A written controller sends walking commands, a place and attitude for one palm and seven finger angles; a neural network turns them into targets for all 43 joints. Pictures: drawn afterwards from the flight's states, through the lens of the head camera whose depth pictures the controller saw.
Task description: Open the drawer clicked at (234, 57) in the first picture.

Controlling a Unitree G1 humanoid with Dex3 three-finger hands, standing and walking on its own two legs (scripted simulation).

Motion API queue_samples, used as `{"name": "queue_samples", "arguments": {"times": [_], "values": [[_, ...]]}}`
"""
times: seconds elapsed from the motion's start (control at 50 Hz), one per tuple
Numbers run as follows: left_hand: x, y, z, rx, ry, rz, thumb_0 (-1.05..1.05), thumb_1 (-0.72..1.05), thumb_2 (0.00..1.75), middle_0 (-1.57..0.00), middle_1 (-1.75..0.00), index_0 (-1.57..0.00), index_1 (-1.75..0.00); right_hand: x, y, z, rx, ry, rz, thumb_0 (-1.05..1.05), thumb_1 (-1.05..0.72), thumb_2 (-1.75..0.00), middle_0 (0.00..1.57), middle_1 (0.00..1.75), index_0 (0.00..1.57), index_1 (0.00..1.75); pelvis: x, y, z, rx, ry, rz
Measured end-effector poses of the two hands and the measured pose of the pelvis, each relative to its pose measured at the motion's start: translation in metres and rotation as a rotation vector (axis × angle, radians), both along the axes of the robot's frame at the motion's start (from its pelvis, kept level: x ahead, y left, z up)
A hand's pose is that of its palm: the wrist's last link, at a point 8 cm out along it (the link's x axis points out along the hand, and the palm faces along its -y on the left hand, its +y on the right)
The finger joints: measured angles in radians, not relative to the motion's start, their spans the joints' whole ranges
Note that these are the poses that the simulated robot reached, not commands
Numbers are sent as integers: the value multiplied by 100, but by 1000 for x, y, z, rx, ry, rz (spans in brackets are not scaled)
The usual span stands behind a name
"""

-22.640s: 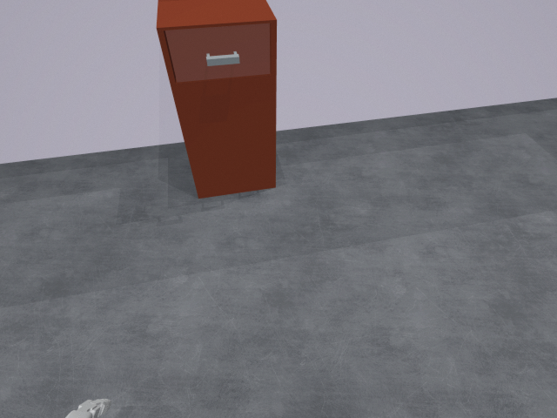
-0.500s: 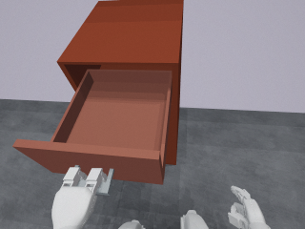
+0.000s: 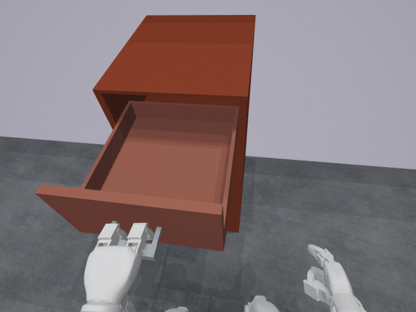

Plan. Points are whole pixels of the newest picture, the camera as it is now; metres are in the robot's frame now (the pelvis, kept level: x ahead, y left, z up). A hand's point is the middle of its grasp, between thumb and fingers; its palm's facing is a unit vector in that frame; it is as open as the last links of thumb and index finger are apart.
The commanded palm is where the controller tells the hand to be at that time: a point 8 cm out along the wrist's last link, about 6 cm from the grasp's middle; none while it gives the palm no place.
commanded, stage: lift the hand off the handle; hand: left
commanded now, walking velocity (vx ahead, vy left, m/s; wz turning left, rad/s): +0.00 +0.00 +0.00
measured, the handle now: (132, 238) +0.25 +0.18 +0.00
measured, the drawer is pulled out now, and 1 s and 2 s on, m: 0.30 0.29 0.29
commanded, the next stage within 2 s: draw the hand back to the body in 1.56 s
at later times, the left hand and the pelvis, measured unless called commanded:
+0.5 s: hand (128, 262) +0.21 +0.18 -0.01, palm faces -0.01 -0.09 -1.00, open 13.4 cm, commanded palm +0.19 +0.18 +0.07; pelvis -0.01 +0.00 +0.01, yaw +0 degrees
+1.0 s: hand (110, 246) +0.21 +0.19 +0.07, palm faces +0.04 -0.15 -0.99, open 13.2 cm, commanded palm +0.18 +0.18 +0.14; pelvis +0.01 +0.02 +0.04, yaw -1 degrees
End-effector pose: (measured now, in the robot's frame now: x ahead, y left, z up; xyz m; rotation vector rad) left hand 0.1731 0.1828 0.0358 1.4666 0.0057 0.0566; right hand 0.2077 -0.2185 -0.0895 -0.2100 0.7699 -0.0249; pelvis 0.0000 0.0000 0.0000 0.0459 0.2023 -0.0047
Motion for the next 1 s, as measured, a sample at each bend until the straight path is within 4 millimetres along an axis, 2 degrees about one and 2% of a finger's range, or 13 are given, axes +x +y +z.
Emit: {"name": "queue_samples", "arguments": {"times": [0.12, 0.26, 0.42, 0.54, 0.74, 1.0], "values": [[0, 0, -1, 4, -19, 7, 0, -48, 31, -35, -125, -33, -120, -9, -2, -8, -7, 32, -13, 1, -90, -90, 20, 30, 20, 30, -2, 3, -2, 0, 1, 2], [5, -2, -2, 19, -25, 16, 0, -49, 30, -35, -124, -33, -121, -19, 4, -15, 6, 63, -18, 1, -90, -90, 20, 30, 20, 30, -6, 5, -2, -1, -8, 8], [11, -2, 5, 10, 21, 14, 0, -49, 30, -37, -122, -35, -124, -22, 10, -8, 19, 61, -29, 1, -90, -90, 20, 30, 20, 30, -9, 5, 6, -3, -37, 7], [15, 1, 16, 4, 47, -9, 0, -49, 30, -37, -121, -41, -124, -19, 9, 5, 9, 39, -33, 1, -90, -90, 20, 30, 20, 30, -7, 5, 15, -7, -64, 5], [16, 7, 46, -15, 7, -8, 0, -49, 30, -35, -121, -45, -123, -6, 8, 24, 5, 18, -20, 1, -90, -90, 20, 30, 20, 30, 2, 10, 28, -14, -100, -2], [17, 11, 83, -42, -9, -19, 0, -49, 30, -36, -122, -44, -123, 16, 30, 42, 51, -12, 34, 1, -90, -90, 20, 30, 20, 30, 14, 17, 41, -23, -147, -15]]}}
